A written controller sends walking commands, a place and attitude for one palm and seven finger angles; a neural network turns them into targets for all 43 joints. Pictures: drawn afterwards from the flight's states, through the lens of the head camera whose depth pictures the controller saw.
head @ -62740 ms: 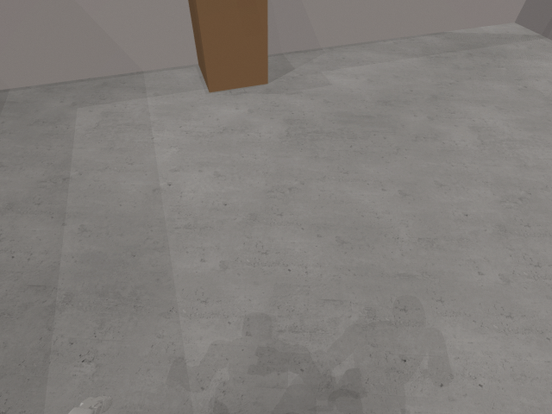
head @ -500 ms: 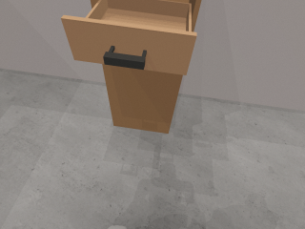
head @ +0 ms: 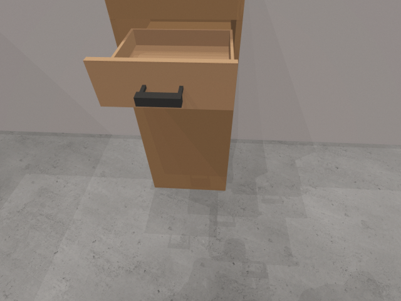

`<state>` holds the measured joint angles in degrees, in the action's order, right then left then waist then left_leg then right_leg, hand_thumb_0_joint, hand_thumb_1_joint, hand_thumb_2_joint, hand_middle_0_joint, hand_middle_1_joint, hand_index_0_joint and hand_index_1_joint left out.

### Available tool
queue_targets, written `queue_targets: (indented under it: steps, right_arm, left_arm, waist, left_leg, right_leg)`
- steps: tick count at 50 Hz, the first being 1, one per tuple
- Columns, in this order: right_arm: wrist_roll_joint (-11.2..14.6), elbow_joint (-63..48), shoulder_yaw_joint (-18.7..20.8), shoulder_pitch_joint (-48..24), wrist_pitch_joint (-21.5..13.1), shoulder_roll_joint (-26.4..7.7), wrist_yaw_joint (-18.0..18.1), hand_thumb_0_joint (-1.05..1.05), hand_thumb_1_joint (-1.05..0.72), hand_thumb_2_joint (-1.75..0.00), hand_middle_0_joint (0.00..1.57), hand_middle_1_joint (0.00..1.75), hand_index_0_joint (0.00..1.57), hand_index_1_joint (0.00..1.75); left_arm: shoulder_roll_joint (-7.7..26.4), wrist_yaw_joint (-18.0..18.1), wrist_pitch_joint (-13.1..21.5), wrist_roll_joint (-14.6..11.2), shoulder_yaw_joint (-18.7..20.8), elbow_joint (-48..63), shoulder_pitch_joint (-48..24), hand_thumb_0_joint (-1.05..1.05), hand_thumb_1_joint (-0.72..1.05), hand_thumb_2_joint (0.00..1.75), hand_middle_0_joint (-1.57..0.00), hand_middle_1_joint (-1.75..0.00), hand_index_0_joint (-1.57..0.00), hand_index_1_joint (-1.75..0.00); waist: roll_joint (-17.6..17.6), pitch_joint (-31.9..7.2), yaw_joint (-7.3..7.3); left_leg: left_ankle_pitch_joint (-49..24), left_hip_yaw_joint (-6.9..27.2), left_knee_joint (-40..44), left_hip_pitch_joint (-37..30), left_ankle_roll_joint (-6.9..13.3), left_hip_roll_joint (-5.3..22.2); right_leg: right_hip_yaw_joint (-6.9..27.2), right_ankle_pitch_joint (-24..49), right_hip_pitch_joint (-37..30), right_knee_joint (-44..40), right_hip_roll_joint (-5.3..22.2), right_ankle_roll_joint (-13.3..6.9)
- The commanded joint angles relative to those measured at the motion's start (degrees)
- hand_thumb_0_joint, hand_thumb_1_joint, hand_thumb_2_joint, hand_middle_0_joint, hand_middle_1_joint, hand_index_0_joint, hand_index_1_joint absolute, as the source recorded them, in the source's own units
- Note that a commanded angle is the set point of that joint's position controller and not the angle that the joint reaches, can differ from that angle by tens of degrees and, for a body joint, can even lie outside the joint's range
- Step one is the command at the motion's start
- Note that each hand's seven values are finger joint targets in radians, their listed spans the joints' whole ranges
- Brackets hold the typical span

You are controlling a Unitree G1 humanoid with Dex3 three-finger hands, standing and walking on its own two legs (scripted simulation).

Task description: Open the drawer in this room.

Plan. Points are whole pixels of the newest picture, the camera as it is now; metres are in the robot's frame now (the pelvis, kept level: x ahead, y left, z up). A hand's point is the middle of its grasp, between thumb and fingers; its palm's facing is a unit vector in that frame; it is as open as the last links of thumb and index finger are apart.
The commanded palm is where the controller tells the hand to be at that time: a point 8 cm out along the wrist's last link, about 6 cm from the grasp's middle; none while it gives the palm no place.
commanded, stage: let the arm hang, fingers relaxed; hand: left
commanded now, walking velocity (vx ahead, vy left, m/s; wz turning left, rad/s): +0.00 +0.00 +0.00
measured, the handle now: (160, 94) +0.57 +0.13 +0.12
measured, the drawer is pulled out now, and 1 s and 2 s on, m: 0.28 0.28 0.28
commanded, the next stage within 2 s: look to check the result in 0.20 s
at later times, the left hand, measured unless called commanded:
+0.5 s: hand out of the picture -0.02 +0.16 -0.18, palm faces +0.04 -0.98 -0.17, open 7.4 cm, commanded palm none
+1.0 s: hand out of the picture +0.02 +0.16 -0.17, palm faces +0.03 -0.98 -0.19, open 7.4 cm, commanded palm none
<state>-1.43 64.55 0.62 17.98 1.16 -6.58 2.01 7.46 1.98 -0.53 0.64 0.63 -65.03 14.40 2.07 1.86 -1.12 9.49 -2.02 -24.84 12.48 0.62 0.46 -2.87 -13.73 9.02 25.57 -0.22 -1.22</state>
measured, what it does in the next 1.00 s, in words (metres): stands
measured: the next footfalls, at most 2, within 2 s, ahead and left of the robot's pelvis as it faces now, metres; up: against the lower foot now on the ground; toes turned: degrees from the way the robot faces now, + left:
none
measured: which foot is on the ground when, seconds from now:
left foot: down 0.00-1.00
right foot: down 0.00-1.00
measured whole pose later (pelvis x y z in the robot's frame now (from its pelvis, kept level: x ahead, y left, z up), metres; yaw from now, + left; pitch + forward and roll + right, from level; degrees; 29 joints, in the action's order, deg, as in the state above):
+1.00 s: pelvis +0.02 +0.00 +0.00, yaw +0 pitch -2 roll +0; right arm -1.0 65.0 0.7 14.8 0.8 -7.5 2.3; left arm 8.0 1.8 -0.1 0.2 0.6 -65.9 14.2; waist 0.8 4.5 -0.7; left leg 10.3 -1.6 -23.8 11.6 0.1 0.8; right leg -3.2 -14.0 7.5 23.3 -0.6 -1.5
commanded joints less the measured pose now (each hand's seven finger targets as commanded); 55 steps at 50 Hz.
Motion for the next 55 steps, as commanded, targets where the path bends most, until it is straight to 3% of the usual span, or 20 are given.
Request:
queue_targets:
  steps: [1, 7, 25, 33, 35, 38, 55]
  right_arm:
    - [0.0, -1.2, 0.7, 4.5, -0.5, -4.9, 0.2, 0.00, -0.90, -0.90, 0.20, 0.30, 0.20, 0.30]
    - [0.1, -1.3, 0.8, 4.8, -0.6, -4.9, 0.3, 0.00, -0.90, -0.90, 0.20, 0.30, 0.20, 0.30]
    - [0.4, -1.3, 0.8, 3.6, -0.4, -5.3, 0.5, 0.00, -0.90, -0.90, 0.20, 0.30, 0.20, 0.30]
    - [0.6, -1.3, 0.8, 2.3, -0.6, -5.7, 0.5, 0.00, -0.90, -0.90, 0.20, 0.30, 0.20, 0.30]
    - [0.5, -1.1, 0.7, 2.2, -0.7, -5.7, 0.5, 0.00, -0.90, -0.90, 0.20, 0.30, 0.20, 0.30]
    - [0.5, -1.0, 0.7, 1.5, -0.7, -5.9, 0.5, 0.00, -0.90, -0.90, 0.20, 0.30, 0.20, 0.30]
    - [0.5, -0.6, 0.6, 0.6, -0.9, -6.4, 0.5, 0.00, -0.90, -0.90, 0.20, 0.30, 0.20, 0.30]
  left_arm:
    - [6.3, 0.1, 0.3, -0.1, 1.4, 0.9, 4.7, 0.00, 0.90, 0.90, -0.20, -0.30, -0.20, -0.30]
    - [6.5, 0.0, 0.6, -0.2, 1.5, 1.3, 3.8, 0.00, 0.90, 0.90, -0.20, -0.30, -0.20, -0.30]
    - [5.6, 0.1, 0.8, -0.1, 1.2, -0.1, 4.7, 0.00, 0.90, 0.90, -0.20, -0.30, -0.20, -0.30]
    - [5.6, 0.2, 1.0, -0.1, 1.1, -0.2, 5.4, 0.00, 0.90, 0.90, -0.20, -0.30, -0.20, -0.30]
    - [5.6, 0.2, 1.0, -0.1, 1.0, -0.1, 4.7, 0.00, 0.90, 0.90, -0.20, -0.30, -0.20, -0.30]
    - [6.1, 0.2, 1.0, -0.1, 1.1, -0.1, 5.0, 0.00, 0.90, 0.90, -0.20, -0.30, -0.20, -0.30]
    - [6.7, 0.2, 1.2, -0.3, 1.0, 0.4, 3.6, 0.00, 0.90, 0.90, -0.20, -0.30, -0.20, -0.30]
  waist:
    - [-0.9, 6.4, 0.82]
    - [-1.4, 4.1, 0.54]
    - [-0.5, 4.2, 0.14]
    - [-2.1, 3.4, 0.46]
    - [-0.9, 3.5, 0.26]
    - [-2.1, 3.6, 0.69]
    - [-1.2, 2.2, 0.59]
  left_leg:
    - [7.8, 5.8, 6.6, 4.0, 1.1, 4.5]
    - [3.2, 5.2, 5.2, 1.5, 0.9, 4.6]
    - [3.4, 5.7, 5.5, -0.1, 0.8, 5.0]
    - [0.5, 5.4, 5.1, -1.7, 0.8, 5.2]
    - [0.0, 5.6, 5.3, -1.4, 0.8, 5.4]
    - [0.2, 5.6, 5.4, -1.3, 0.8, 5.3]
    - [-4.9, 5.1, 4.7, -2.9, 0.5, 5.5]
  right_leg:
    - [5.6, -6.4, 4.9, -7.4, 5.2, -1.7]
    - [5.7, -3.7, 4.2, -7.6, 5.8, -1.8]
    - [5.5, -3.1, 4.6, -8.4, 5.5, -1.5]
    - [5.2, -0.6, 3.9, -8.3, 5.6, -1.3]
    - [5.1, 0.3, 3.4, -8.0, 5.7, -1.2]
    - [5.0, -0.1, 2.9, -8.3, 5.6, -1.2]
    - [5.3, 5.5, 0.5, -8.1, 6.1, -1.1]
